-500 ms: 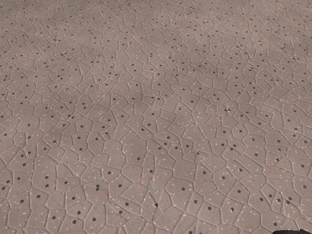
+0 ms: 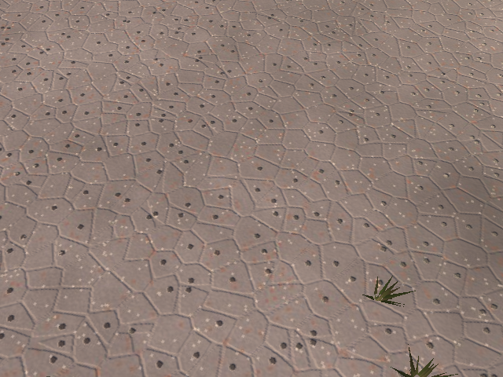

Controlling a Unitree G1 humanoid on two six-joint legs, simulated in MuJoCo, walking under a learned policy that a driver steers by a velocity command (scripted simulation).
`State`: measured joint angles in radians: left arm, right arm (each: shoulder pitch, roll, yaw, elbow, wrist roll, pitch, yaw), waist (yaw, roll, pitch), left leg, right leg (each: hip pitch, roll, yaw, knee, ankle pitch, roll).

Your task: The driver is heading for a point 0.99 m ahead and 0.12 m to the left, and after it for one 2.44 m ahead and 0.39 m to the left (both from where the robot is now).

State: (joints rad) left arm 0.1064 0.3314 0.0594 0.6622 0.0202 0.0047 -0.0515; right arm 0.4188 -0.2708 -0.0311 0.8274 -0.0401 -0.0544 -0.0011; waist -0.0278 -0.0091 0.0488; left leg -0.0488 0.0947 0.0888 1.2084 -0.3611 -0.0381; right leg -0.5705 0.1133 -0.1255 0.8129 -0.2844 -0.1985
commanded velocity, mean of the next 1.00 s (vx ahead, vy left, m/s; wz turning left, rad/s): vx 0.98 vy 0.00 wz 0.16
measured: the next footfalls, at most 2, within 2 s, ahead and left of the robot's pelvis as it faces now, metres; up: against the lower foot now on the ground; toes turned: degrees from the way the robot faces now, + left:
left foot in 0.38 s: +0.60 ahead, +0.05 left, +0.00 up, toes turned -13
right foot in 0.80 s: +0.94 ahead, -0.22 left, +0.00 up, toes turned +6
